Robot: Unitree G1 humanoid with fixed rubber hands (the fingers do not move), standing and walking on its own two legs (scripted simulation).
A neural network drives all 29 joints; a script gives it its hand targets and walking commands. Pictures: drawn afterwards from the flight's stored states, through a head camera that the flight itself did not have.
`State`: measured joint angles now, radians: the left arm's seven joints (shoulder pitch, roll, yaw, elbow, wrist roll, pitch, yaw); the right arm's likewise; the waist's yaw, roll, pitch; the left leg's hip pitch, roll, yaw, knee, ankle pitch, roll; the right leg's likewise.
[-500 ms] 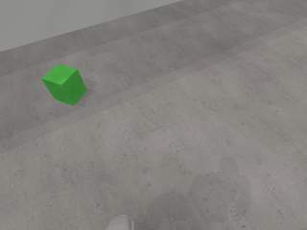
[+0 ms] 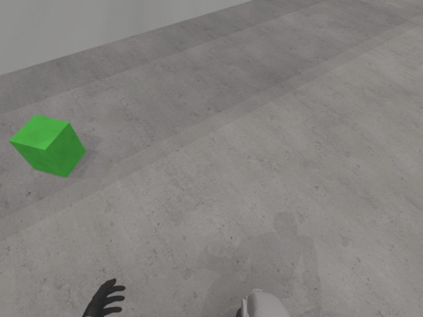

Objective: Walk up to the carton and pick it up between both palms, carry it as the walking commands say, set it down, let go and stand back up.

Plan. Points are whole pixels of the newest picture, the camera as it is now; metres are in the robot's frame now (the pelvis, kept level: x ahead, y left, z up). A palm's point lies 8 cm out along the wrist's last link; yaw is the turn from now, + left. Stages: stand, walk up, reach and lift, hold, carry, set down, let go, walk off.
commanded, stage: walk up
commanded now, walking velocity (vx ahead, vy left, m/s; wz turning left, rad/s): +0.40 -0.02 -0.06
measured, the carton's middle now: (51, 146) +1.05 +0.84 -0.66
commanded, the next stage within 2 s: none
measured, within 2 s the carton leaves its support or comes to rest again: neither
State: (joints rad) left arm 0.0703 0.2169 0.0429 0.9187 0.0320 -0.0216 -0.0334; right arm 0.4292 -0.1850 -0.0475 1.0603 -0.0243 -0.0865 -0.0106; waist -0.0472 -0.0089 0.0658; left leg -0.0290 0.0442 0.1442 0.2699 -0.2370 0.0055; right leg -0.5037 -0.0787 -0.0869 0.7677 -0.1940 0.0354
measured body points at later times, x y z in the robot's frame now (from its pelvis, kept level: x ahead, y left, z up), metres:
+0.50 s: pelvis +0.21 -0.04 +0.00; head +0.25 -0.05 +0.45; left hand +0.08 +0.18 -0.14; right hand +0.40 -0.26 -0.13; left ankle +0.35 +0.12 -0.69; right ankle +0.14 -0.13 -0.75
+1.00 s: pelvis +0.45 +0.03 +0.00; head +0.48 +0.04 +0.45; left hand +0.61 +0.27 -0.13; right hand +0.39 -0.22 -0.14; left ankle +0.44 +0.11 -0.75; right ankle +0.55 -0.13 -0.69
